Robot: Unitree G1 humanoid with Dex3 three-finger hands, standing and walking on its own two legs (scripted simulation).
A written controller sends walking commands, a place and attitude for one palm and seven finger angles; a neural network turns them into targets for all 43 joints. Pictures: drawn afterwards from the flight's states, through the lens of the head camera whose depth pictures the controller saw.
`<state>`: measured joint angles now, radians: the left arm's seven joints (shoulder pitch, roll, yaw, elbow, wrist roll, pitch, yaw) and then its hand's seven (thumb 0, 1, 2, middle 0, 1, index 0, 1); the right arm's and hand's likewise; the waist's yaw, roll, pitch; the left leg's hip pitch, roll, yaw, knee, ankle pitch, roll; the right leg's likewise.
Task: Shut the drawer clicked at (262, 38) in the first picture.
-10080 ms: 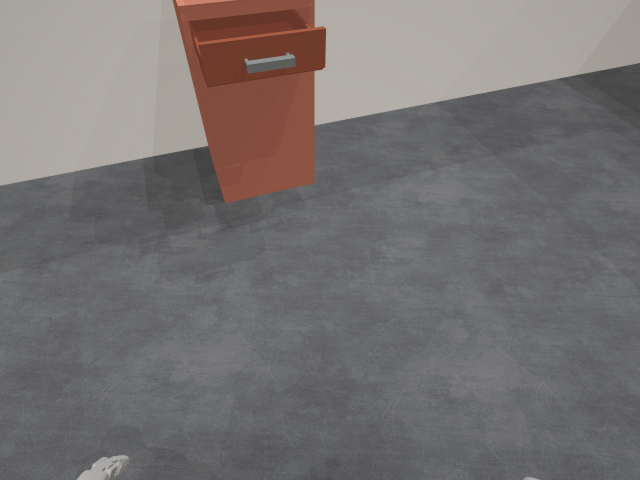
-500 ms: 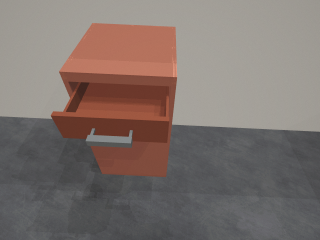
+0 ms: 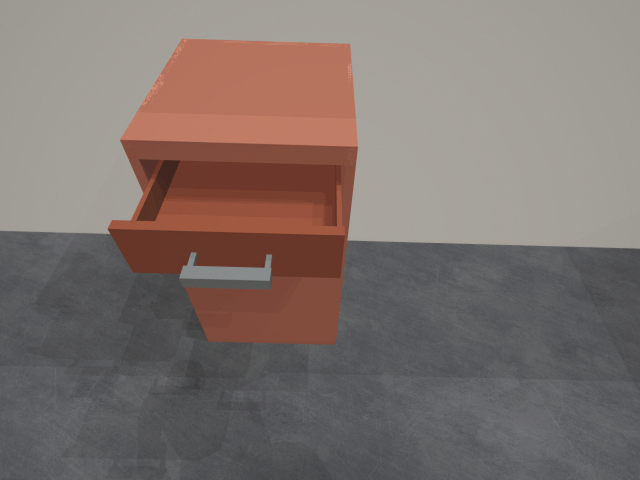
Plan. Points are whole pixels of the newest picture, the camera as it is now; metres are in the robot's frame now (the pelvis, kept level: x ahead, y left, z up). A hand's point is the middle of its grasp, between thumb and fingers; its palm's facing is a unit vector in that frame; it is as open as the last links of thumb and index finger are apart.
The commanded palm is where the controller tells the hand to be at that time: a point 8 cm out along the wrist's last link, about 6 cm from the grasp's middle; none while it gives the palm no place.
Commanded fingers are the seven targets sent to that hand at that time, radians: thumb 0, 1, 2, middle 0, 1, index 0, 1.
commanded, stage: look again from close up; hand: left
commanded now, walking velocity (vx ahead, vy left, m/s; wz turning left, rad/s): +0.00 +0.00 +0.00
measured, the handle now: (229, 267) +0.45 +0.18 -0.06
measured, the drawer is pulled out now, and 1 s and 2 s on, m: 0.18 0.18 0.18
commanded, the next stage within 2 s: raise the hand and make a fist in 0.46 s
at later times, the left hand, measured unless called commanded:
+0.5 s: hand out of the picture +0.00 +0.16 -0.18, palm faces +0.01 -0.99 -0.17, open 7.4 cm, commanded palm none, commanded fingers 0.00 0.90 0.90 -0.20 -0.30 -0.20 -0.30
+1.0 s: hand (235, 454) +0.17 +0.12 -0.07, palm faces +0.05 -1.00 +0.03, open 5.9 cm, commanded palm +0.15 +0.20 -0.04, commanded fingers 0.00 0.90 0.90 -0.66 -0.80 -0.66 -0.80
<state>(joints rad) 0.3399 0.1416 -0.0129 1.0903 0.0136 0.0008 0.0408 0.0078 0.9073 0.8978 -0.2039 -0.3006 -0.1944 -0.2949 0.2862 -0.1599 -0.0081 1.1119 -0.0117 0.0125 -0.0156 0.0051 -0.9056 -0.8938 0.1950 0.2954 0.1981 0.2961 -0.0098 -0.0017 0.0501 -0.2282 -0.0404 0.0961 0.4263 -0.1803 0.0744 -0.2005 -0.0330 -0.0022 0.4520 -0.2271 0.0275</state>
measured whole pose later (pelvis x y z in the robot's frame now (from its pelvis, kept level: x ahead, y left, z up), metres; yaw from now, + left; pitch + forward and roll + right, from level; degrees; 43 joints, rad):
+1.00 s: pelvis +0.00 -0.05 -0.07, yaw +2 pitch +10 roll +0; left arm 0.52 0.16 0.06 0.08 -0.17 -0.42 -0.22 0.01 0.91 0.90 -0.48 -0.59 -0.47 -0.59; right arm 0.14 -0.25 -0.07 0.46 0.01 -0.21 0.01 0.01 -0.90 -0.89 0.19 0.30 0.20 0.30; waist 0.01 -0.07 -0.12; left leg -0.77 0.01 0.04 1.04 -0.45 0.01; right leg -0.72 -0.01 -0.07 1.06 -0.52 -0.05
